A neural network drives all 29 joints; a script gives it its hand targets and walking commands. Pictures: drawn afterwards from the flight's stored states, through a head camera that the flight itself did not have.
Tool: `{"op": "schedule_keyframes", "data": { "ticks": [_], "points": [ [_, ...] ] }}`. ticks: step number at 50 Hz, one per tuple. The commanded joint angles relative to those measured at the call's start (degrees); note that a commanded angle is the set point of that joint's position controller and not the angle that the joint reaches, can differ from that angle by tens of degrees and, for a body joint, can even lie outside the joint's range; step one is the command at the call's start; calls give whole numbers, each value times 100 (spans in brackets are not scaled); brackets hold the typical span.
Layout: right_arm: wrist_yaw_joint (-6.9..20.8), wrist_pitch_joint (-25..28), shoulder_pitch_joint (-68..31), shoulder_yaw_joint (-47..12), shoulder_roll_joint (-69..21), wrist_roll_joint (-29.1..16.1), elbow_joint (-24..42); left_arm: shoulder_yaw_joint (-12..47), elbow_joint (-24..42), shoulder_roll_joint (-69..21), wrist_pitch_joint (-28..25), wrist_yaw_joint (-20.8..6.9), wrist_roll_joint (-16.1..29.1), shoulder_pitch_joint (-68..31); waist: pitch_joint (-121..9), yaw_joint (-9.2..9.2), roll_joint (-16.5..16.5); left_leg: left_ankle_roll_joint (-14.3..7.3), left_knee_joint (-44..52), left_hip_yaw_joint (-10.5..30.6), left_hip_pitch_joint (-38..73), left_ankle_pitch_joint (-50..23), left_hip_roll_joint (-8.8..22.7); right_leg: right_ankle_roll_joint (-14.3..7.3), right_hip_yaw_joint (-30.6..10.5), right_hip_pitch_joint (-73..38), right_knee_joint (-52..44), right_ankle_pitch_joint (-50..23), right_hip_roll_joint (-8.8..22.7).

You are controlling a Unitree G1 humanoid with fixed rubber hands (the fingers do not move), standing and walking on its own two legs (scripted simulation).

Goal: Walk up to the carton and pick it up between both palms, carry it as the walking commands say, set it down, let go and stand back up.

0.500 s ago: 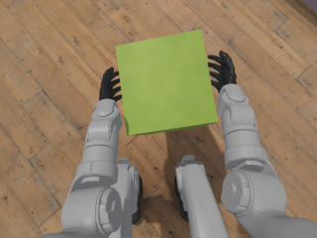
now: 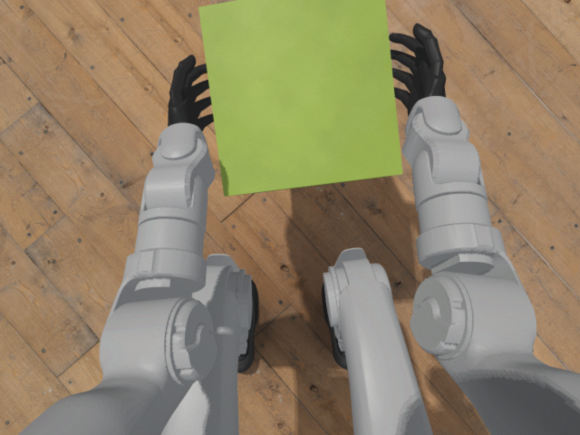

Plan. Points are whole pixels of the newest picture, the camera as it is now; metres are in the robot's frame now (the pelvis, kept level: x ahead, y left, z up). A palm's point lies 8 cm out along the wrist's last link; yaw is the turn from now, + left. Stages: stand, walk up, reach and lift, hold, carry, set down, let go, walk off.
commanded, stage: set down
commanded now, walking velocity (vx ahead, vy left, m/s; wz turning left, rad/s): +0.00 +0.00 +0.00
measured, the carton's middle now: (305, 113) +0.52 -0.04 -0.18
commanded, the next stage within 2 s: none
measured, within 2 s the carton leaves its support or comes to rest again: rests again in 1.38 s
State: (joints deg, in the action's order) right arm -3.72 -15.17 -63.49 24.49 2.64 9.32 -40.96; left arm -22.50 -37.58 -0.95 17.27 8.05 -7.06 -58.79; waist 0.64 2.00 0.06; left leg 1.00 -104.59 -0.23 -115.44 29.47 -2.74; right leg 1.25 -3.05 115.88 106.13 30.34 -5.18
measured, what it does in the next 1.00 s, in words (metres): lowers itself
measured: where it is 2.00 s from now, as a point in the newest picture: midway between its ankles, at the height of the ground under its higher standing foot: (292, 338)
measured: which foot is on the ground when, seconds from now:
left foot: down 0.00-1.00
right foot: down 0.00-1.00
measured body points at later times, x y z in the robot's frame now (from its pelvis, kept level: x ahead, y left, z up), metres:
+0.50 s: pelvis -0.03 +0.00 -0.06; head +0.33 -0.03 +0.20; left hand +0.52 +0.11 -0.21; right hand +0.53 -0.18 -0.20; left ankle +0.11 +0.12 -0.44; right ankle +0.11 -0.11 -0.44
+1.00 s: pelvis -0.01 -0.01 -0.10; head +0.36 -0.04 +0.15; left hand +0.55 +0.12 -0.26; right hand +0.55 -0.18 -0.26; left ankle +0.11 +0.12 -0.44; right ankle +0.11 -0.11 -0.44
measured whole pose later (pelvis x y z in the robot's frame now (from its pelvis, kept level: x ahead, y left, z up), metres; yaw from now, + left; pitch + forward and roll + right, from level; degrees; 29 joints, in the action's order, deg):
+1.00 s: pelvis -0.01 -0.01 -0.10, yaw +1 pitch +28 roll +2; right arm -10.4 -13.7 -83.1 12.7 14.2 -2.8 -51.3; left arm -11.8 -55.3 13.0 13.7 10.2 6.5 -84.2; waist 30.0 1.7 2.1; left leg 2.5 -125.5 -0.1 -119.8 33.7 -4.2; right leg 0.2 -1.4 120.4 127.9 35.1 -4.8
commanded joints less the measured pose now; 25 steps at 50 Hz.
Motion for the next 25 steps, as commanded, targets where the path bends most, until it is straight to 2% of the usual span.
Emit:
{"op": "schedule_keyframes", "data": {
  "ticks": [1, 2, 3, 4, 5, 6, 7, 8, 9, 10, 11, 12, 13, 14, 16, 17, 18, 19, 20, 21, 22, 23, 24, 25],
  "points": [
    [1366, -62, -3275, -3134, -5397, -709, -14, 3371, 936, -4978, -439, -1250, 921, -5200, -7594, 218, 59, 59, 456, -326, 3438, -1514, -764, 44, 402, -3116, -832, -1662, -427],
    [1389, -89, -3486, -3198, -5397, -800, 20, 3348, 819, -4829, -407, -1242, 838, -5202, -7642, 122, -17, 31, 411, -361, 3577, -1416, -730, 107, 422, -3124, -832, -1504, -406],
    [1394, -64, -3647, -3215, -5375, -844, 97, 3470, 1016, -4755, -434, -1190, 898, -5505, -7950, 205, 114, 30, 394, -269, 3862, -1441, -696, 63, 455, -3049, -690, -1474, -418],
    [1408, -156, -3264, -3109, -5403, -778, -394, 3211, 744, -4664, -421, -1207, 759, -5340, -7607, 40, 7, 37, 305, -392, 3612, -1277, -695, 70, 405, -3085, -780, -1314, -400],
    [1400, -107, -3589, -3157, -5346, -841, -113, 3398, 862, -4690, -438, -1181, 858, -5472, -7926, 163, -13, 49, 364, -309, 3812, -1267, -692, 109, 521, -3103, -649, -1333, -404],
    [1431, -120, -3505, -3164, -5246, -865, -115, 3500, 864, -4732, -382, -1196, 948, -5561, -8153, 245, 101, 98, 239, -410, 3850, -1399, -686, 71, 521, -3292, -577, -1504, -387],
    [1412, -140, -3618, -3224, -5348, -943, -116, 3591, 1231, -4591, -441, -1202, 1088, -5953, -8451, 179, 84, 73, 147, -418, 3902, -1419, -691, 43, 438, -3522, -523, -1543, -370],
    [1404, -136, -4059, -3373, -5232, -1049, 158, 3598, 1178, -4511, -412, -1190, 1109, -6126, -8790, 145, -19, 63, 76, -444, 4047, -1452, -661, 87, 507, -3738, -425, -1591, -358],
    [1357, -117, -4453, -3633, -5043, -1236, 588, 3755, 1323, -4484, -395, -1155, 1238, -6095, -9314, 95, 47, 66, -65, -491, 4190, -1581, -685, 74, 460, -4083, -324, -1765, -343],
    [1351, -208, -4267, -3842, -5169, -1339, 522, 3737, 1566, -4237, -408, -1098, 1255, -6256, -9815, -37, -92, 32, -158, -531, 4438, -1748, -677, 76, 417, -4516, -229, -1995, -313],
    [1309, -210, -4370, -3912, -4988, -1431, 701, 3970, 1794, -3936, -383, -1040, 1438, -6375, -10476, 132, -150, 2, -186, -448, 4988, -1918, -668, 82, 604, -4659, -48, -2131, -359],
    [1294, -214, -4487, -3910, -4919, -1510, 664, 3849, 1607, -3805, -334, -1047, 1465, -6385, -10402, -64, -123, -29, -349, -562, 4901, -1875, -666, 27, 489, -4733, -28, -2097, -327],
    [1274, -218, -4675, -4040, -4723, -1619, 830, 4070, 1499, -4142, -280, -1029, 1553, -6234, -10273, 110, 60, 31, -329, -561, 4943, -2271, -666, 44, 581, -4935, 59, -2574, -321],
    [1240, -212, -4748, -4009, -4771, -1638, 871, 4066, 1794, -4115, -326, -1003, 1635, -6466, -10257, 186, 29, -12, -385, -516, 4913, -2352, -652, 22, 575, -4891, 87, -2660, -315],
    [1197, -254, -4857, -3942, -4824, -1632, 769, 3916, 1841, -3821, -341, -996, 1642, -6820, -9735, -27, -230, -85, -400, -480, 4627, -1975, -655, 19, 535, -4610, 85, -2163, -309],
    [1207, -239, -5022, -4072, -4828, -1719, 915, 3928, 1753, -3991, -321, -990, 1771, -6846, -9418, 24, -358, -122, -433, -472, 4387, -1936, -655, 6, 447, -4599, 53, -2180, -287],
    [1182, -229, -5003, -4010, -4919, -1673, 578, 3831, 1386, -4153, -339, -1020, 1722, -6747, -9153, -21, -320, -123, -508, -481, 4056, -1760, -636, -29, 408, -4584, 145, -2099, -249],
    [1188, -196, -5043, -3907, -4773, -1585, 452, 3639, 1008, -4070, -319, -1078, 1638, -6624, -8530, -52, -390, -154, -494, -478, 3743, -1470, -651, 4, 408, -4200, 41, -1707, -230],
    [1196, -165, -4961, -3771, -4813, -1490, 135, 3619, 798, -4205, -344, -1119, 1613, -6649, -8186, 59, -348, -130, -505, -478, 3506, -1299, -645, -37, 381, -4036, 27, -1564, -191],
    [1224, -137, -5048, -3719, -4806, -1412, -26, 3434, 400, -4284, -338, -1184, 1550, -6431, -7916, 74, -558, -179, -540, -432, 3366, -1094, -633, -15, 454, -3864, 104, -1424, -164],
    [1290, -120, -4912, -3442, -4827, -1249, -280, 3273, 100, -4334, -341, -1248, 1434, -6392, -7366, 183, -412, -155, -465, -392, 3149, -1002, -612, -63, 507, -3519, 133, -1259, -201],
    [1340, -90, -4847, -3379, -4935, -1317, -478, 3106, 146, -4217, -421, -1270, 1367, -6455, -7271, -26, -404, -170, -601, -451, 3166, -1047, -614, -60, 396, -3535, 126, -1234, -190],
    [1354, -23, -5026, -3295, -4902, -1347, -347, 3159, 204, -4108, -474, -1284, 1411, -6645, -7413, 65, -454, -192, -641, -397, 3193, -1065, -605, -43, 469, -3463, 191, -1286, -195],
    [1390, -67, -4933, -3208, -4871, -1262, -674, 3048, 208, -3895, -503, -1303, 1296, -6753, -7249, -30, -392, -175, -654, -447, 3096, -984, -578, -28, 424, -3358, 221, -1221, -216]
  ]
}}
